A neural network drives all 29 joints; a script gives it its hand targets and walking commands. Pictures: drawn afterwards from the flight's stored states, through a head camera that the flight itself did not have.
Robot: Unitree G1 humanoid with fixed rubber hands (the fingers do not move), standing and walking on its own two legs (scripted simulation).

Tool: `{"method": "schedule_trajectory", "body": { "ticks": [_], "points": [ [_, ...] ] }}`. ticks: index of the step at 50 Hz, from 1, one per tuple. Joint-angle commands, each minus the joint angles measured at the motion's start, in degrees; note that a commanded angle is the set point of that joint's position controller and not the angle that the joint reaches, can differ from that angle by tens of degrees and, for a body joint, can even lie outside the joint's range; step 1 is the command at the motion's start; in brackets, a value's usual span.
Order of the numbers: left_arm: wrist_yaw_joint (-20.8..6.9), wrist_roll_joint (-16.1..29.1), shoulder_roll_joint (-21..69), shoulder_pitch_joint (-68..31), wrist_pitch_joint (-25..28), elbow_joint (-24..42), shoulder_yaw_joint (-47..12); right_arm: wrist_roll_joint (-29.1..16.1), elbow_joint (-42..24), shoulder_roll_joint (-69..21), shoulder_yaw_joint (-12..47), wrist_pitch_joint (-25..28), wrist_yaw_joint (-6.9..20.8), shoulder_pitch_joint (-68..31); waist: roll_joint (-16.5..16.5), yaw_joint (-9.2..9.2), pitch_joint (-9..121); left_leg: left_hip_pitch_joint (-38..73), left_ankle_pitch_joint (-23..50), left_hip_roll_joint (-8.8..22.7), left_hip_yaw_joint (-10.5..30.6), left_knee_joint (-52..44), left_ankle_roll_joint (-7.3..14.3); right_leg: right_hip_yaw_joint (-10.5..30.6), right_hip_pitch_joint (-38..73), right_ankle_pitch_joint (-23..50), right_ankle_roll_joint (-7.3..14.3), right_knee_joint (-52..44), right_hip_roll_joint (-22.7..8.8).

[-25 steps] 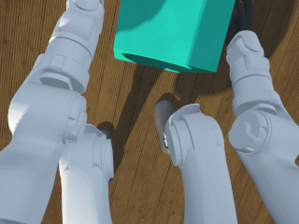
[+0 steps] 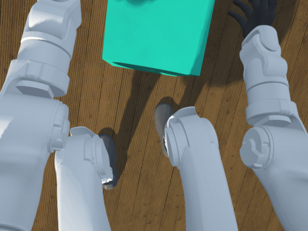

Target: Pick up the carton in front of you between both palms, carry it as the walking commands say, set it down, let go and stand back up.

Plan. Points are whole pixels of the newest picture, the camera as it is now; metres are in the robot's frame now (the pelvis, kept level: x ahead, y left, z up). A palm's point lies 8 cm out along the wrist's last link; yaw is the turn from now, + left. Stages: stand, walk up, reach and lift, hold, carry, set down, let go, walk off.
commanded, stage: set down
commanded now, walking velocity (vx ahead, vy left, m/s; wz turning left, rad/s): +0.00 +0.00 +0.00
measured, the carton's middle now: (153, 31) +0.51 -0.11 -0.28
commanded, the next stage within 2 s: let go in 0.78 s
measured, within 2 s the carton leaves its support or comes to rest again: neither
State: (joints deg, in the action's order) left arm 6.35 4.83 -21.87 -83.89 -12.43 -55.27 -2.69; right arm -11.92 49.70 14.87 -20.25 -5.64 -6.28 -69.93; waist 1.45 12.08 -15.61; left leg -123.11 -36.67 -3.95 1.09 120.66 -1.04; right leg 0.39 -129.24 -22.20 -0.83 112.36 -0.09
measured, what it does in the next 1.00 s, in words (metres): rises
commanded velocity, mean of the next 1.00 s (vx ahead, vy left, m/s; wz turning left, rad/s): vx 0.00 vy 0.00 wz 0.00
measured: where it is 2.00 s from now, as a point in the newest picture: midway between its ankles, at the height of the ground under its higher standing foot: (138, 154)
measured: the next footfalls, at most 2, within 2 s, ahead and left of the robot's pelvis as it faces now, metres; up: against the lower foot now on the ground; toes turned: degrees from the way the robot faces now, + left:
none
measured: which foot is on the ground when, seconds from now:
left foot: down 0.00-1.00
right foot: down 0.00-1.00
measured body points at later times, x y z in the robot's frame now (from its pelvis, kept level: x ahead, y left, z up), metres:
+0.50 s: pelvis +0.03 +0.00 +0.12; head +0.35 -0.02 +0.43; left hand +0.61 +0.06 +0.01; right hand +0.47 -0.31 +0.01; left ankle +0.09 +0.12 -0.37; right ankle +0.16 -0.12 -0.37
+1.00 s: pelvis +0.06 -0.01 +0.25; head +0.33 -0.03 +0.61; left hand +0.57 +0.08 +0.14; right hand +0.45 -0.30 +0.14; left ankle +0.09 +0.12 -0.37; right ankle +0.16 -0.12 -0.37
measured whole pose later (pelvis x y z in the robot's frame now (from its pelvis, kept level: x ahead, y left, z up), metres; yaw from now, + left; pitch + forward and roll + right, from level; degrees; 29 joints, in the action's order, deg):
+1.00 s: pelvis +0.06 -0.01 +0.25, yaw +0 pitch +43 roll +2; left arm 4.2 -7.5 -10.4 -54.2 -11.2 -46.6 10.7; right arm 1.8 36.4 8.4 -21.8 -7.7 3.3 -39.8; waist 2.1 9.7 7.6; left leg -83.3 -23.9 -4.2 3.1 63.8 -1.1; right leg 2.2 -88.9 -13.9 -0.1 59.6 0.7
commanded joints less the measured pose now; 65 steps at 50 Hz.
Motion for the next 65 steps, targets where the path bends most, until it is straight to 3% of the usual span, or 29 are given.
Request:
{"method": "schedule_trajectory", "body": {
  "ticks": [1,5,8,16,20,25,38,42,46,50,56,60,65],
  "points": [
    [-0.7,-0.9,-4.8,-16.7,0.1,2.4,4.1,1.1,-6.8,6.8,0.1,-1.1,-0.8,-9.9,4.1,3.68,69.0,18.5,1.2,-2.4,-5.1,-15.3,1.4,-4.1,50.3,11.9,-2.7,-11.2,1.7],
    [-2.1,-2.2,-5.1,-14.1,1.0,-2.7,6.4,2.8,-7.0,4.3,0.7,-1.4,-0.9,-9.4,1.1,2.82,66.7,14.0,1.2,-2.7,-4.7,-18.5,2.0,-3.7,52.0,11.2,-3.3,-13.8,2.1],
    [-2.8,-2.9,-5.1,-12.9,1.5,-4.0,7.0,3.8,-7.2,3.6,0.2,-1.7,-0.7,-7.6,1.3,3.14,67.9,14.6,1.6,-2.9,-4.5,-21.2,2.0,-3.9,52.8,11.6,-3.6,-16.0,2.4],
    [-3.1,-3.6,-3.4,-11.8,0.2,3.8,5.6,5.3,-12.8,4.7,-2.8,-3.2,0.6,-1.7,7.9,5.18,78.3,28.3,6.3,-3.4,-4.1,-28.9,0.5,-6.1,53.7,17.4,-3.0,-22.4,2.8],
    [-3.0,-4.3,-2.3,-10.4,-1.1,8.5,5.3,4.8,-15.9,5.1,-3.4,-4.3,1.6,1.1,10.7,5.11,82.4,35.9,11.1,-3.4,-4.0,-32.4,-0.3,-7.0,55.4,21.6,-2.8,-25.7,3.1],
    [-3.3,-5.8,-1.1,-7.1,-2.0,10.3,6.4,4.7,-16.7,4.5,-3.7,-5.1,2.7,4.6,11.3,4.38,82.0,40.9,15.3,-3.4,-3.8,-37.3,-0.8,-7.1,58.0,24.7,-2.9,-30.5,3.6],
    [-5.0,-8.0,1.1,0.6,-0.2,6.9,9.6,8.2,-15.5,2.1,-4.9,-3.3,4.8,9.6,7.8,3.41,74.5,48.9,20.1,-2.9,-2.0,-52.6,-1.1,-5.9,66.9,27.3,-3.2,-44.7,3.2],
    [-5.0,-9.3,2.5,5.0,0.8,6.6,11.4,10.1,-15.3,1.1,-4.7,-2.4,6.0,12.6,7.0,2.2,74.4,52.7,22.2,-2.6,-1.6,-57.0,-1.2,-5.5,71.0,27.7,-3.0,-48.5,3.0],
    [-3.4,-11.7,6.7,14.7,1.7,10.4,13.0,12.9,-17.3,0.7,-3.8,-1.4,8.4,20.7,5.8,1.11,78.0,58.5,27.5,-2.5,-1.1,-61.5,-1.5,-5.0,79.3,32.3,-2.1,-51.7,3.1],
    [-0.3,-13.6,11.8,26.8,2.6,18.4,14.4,15.2,-21.4,1.7,-1.2,-0.5,11.1,30.3,3.9,-0.34,77.3,64.2,30.3,-2.4,-0.7,-66.9,-2.1,-4.1,88.5,34.2,-0.9,-55.7,3.3],
    [2.4,-13.2,15.2,41.0,4.8,29.4,13.6,14.3,-24.6,3.4,4.9,1.1,13.6,42.3,1.4,-2.06,62.9,67.3,21.3,-1.8,-1.4,-75.2,-2.2,-1.6,98.6,27.1,0.4,-63.2,2.5],
    [1.7,-12.0,14.9,51.2,6.7,30.5,12.7,12.9,-25.1,2.8,9.2,2.2,14.2,51.5,-0.7,-3.15,53.9,68.7,16.5,-1.3,-2.0,-79.4,-1.4,0.6,106.9,24.0,0.2,-67.8,1.4],
    [-0.5,-10.6,12.6,62.6,9.4,28.7,11.9,11.0,-27.9,1.7,13.7,3.7,13.3,62.8,-4.0,-4.51,47.1,71.2,16.2,-1.0,-2.0,-82.9,-0.2,3.2,118.8,28.9,-0.6,-71.8,0.5]
  ]
}}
